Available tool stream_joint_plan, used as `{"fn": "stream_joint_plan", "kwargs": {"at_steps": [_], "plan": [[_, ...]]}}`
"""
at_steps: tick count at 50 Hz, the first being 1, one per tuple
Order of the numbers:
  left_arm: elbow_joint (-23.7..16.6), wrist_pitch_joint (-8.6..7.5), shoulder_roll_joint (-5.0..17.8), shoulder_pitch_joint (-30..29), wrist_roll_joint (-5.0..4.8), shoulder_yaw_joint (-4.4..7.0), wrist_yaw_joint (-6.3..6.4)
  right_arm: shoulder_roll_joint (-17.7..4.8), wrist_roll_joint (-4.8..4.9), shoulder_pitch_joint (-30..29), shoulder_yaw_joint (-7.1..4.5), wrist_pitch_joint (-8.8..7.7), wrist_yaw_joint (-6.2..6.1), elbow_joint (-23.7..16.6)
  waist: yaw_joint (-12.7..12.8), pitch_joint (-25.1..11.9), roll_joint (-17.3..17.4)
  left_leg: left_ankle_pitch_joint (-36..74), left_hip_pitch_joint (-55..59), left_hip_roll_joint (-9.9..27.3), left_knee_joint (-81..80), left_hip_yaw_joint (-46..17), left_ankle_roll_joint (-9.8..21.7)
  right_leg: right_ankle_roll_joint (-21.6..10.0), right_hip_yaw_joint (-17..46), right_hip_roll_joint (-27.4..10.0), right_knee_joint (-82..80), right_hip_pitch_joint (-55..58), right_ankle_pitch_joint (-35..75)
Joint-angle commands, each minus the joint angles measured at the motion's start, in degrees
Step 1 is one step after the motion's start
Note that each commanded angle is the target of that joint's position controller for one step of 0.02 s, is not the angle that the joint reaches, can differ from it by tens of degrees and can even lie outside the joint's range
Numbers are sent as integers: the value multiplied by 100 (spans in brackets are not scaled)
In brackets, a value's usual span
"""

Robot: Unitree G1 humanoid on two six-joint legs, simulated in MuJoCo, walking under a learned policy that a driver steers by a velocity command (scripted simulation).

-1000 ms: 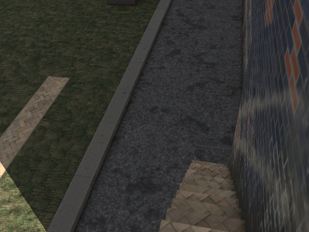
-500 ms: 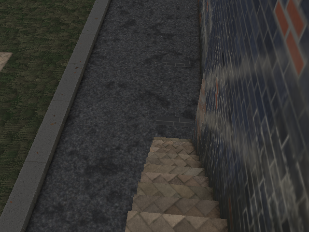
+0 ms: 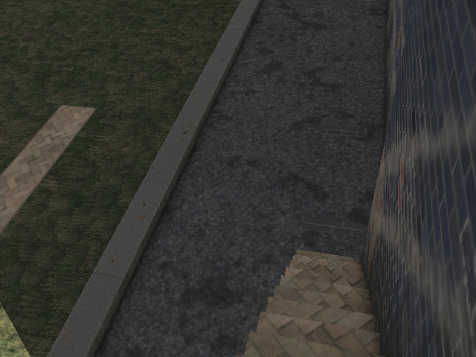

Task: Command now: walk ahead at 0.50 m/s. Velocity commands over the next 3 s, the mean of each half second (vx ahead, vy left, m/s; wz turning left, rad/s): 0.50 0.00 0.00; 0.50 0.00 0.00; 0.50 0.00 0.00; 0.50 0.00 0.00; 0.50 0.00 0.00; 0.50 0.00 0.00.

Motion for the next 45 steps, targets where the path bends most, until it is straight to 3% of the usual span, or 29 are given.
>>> {"fn": "stream_joint_plan", "kwargs": {"at_steps": [1,2,4,6,7,9,11,15,16,17,19,20,21,22,23,24,26,27,28,29,30,31,33,34,36,37,39,43,45], "plan": [[208,3,445,956,11,-71,134,472,137,57,146,85,-31,-709,-514,662,-493,2246,-2890,335,-894,-223,281,-314,2542,-1522,-61,633,4470],[337,-87,658,805,51,-47,305,637,216,214,205,107,31,-766,-736,671,-881,2286,-2626,297,-1227,-588,377,-465,2960,-1999,18,392,5325],[-220,-63,-324,-521,-20,-568,606,688,44,109,246,401,144,-818,-1159,306,10,4680,-599,715,-4005,-345,-46,22,1522,-1073,5,-978,4293],[-414,-81,618,-863,67,-362,662,702,45,249,261,440,280,-912,-1289,514,-737,4916,678,614,-3874,188,-355,209,1825,-1359,56,-1805,5096],[-128,-128,877,-37,-107,-160,773,23,69,143,13,318,398,-991,-974,695,-964,6381,-467,712,-4469,-214,-134,-54,1863,-1188,870,-1068,2723],[179,-89,411,1318,-273,-148,902,-50,-2,-912,-8,219,436,-1316,-161,1177,-854,5808,-1746,768,-5493,-153,-15,-89,1839,-922,1043,-105,1490],[235,-3,-65,1334,-249,-188,993,263,-218,-516,28,167,612,-1159,-268,1296,-446,7536,-867,757,-6665,14,-8,-19,1324,-680,1505,-749,1664],[-120,95,450,467,-269,88,868,311,-66,-692,42,194,650,-1222,-21,1499,-679,6623,768,614,-7944,484,-18,-591,1220,-734,1706,-1681,1257],[-294,71,464,403,-201,134,784,265,-177,-1055,123,184,619,-1291,315,1373,-855,6442,733,513,-8028,772,7,-831,1249,-568,1873,-1392,783],[-326,-28,584,23,-222,255,669,137,-200,-820,61,129,588,-1138,80,1132,-1098,6402,922,648,-7569,433,151,-1021,1520,-666,2254,-1548,356],[-175,-103,191,291,-167,286,531,-95,-195,-40,-43,18,424,-784,-191,466,-406,5681,2111,519,-9396,1077,498,-810,979,-216,3803,-686,1716],[-167,-130,112,128,-132,279,477,-243,-287,1229,-150,-6,358,-314,-858,163,-153,5900,3635,565,-9623,1334,725,-557,814,-104,5106,-1349,2662],[-256,-235,18,-488,-93,317,466,-213,-442,2950,-132,-78,292,302,-1832,73,1054,8448,5479,1262,-9526,644,1429,-123,371,820,8415,-3343,-706],[-414,-335,-363,-352,-87,182,443,81,-475,2998,150,-118,310,524,-1627,-58,1583,10758,6277,1851,-7714,-49,1821,-24,668,1166,9616,-5228,-3990],[-688,-374,-269,-114,-205,109,393,-33,-443,2548,230,-148,336,313,-1188,-424,1652,10911,6251,2168,-7227,-586,2177,20,1167,1027,9501,-5636,-3747],[-740,-342,-236,-149,-312,57,385,-127,-382,2684,196,-235,386,492,-1149,-895,799,8031,5797,2453,-7435,-984,2369,79,1590,556,8788,-5624,-3067],[-902,-184,-337,-541,-454,66,334,-110,-332,1931,213,-360,299,563,-636,-340,208,3607,3889,2337,-7982,-1186,1986,-24,1527,183,6887,-5632,-1176],[-981,-85,-344,-769,-409,25,333,24,-472,1520,297,-352,245,405,-493,111,248,2855,2789,2258,-8303,-1480,1876,65,1269,177,6517,-5467,-399],[-1072,70,-350,-777,-94,0,309,307,-579,972,465,-381,50,238,-96,528,-247,2913,1432,2113,-8333,-1271,1730,134,1375,22,4701,-4516,1042],[-1076,153,-617,-742,217,-117,247,381,-702,682,562,-363,38,154,140,407,-472,3146,736,1682,-8317,-840,1382,49,890,-176,2766,-3285,1915],[-699,171,-736,-161,289,-91,203,13,-868,713,532,-423,102,235,344,-19,-192,4205,-221,1628,-8162,-757,1456,102,370,80,3895,-1607,2745],[-728,82,-375,-191,221,45,154,-314,-677,815,402,-499,33,262,197,28,211,3850,544,1556,-7942,-730,1452,19,720,-66,3459,-2271,3629],[-1276,45,218,-1299,-44,172,160,-116,-268,1184,410,-505,-60,325,-330,512,1009,3169,2015,1444,-7658,-922,1360,-69,1053,-203,2266,-3680,3683],[-1499,19,222,-1672,42,136,132,-87,-130,1090,382,-498,-183,279,-385,842,1031,2434,1969,1358,-7576,-743,1214,-49,1234,-366,766,-3484,4299],[-1740,-56,8,-2442,70,22,-33,3,-164,1302,358,-349,-214,148,-784,877,876,1609,1172,1156,-7641,-437,1148,58,473,-152,-640,-1967,4793],[-1568,-41,47,-2251,98,62,-145,-355,-229,1326,238,-305,-184,176,-790,872,678,1346,582,1266,-7419,-342,1097,-19,430,-177,-405,-1191,5287],[-1382,99,-9,-1734,100,15,-71,-207,-220,1273,153,-167,-176,149,-745,1062,691,1503,516,1087,-6913,-188,1013,-42,505,-223,-556,-905,4914],[-724,235,532,604,206,213,88,-52,-291,415,102,-19,-25,-104,211,294,560,2545,1099,794,-4341,-414,527,-276,598,-725,-953,527,4026],[-279,228,605,2366,389,181,183,101,145,-273,52,-81,57,99,1541,186,-599,1201,-22,-470,13,198,-227,-290,406,-1059,-1652,2025,4306]]}}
